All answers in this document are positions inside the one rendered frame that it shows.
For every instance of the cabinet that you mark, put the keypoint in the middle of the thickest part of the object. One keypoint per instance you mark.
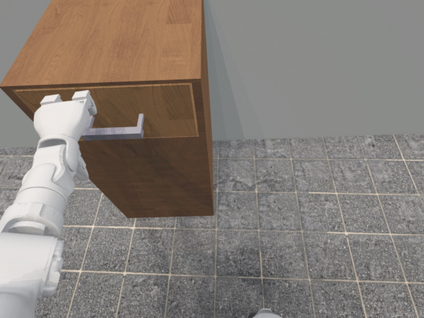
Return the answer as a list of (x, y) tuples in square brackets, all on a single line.
[(89, 43)]

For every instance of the robot left hand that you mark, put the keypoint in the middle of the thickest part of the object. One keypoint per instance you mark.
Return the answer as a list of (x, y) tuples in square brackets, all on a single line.
[(68, 118)]

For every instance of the handle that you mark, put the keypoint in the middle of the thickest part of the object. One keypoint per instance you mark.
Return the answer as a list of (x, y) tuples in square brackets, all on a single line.
[(114, 133)]

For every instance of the left robot upper arm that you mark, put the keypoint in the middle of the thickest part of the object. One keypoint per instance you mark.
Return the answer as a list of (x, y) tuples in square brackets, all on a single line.
[(30, 267)]

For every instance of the right robot shin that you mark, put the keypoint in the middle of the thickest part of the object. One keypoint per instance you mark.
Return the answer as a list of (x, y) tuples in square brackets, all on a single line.
[(264, 311)]

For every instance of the robot left forearm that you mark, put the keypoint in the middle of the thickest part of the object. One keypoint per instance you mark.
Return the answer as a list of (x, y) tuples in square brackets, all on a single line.
[(39, 205)]

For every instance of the drawer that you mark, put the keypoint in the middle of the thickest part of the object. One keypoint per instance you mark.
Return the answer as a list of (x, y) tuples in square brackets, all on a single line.
[(168, 109)]

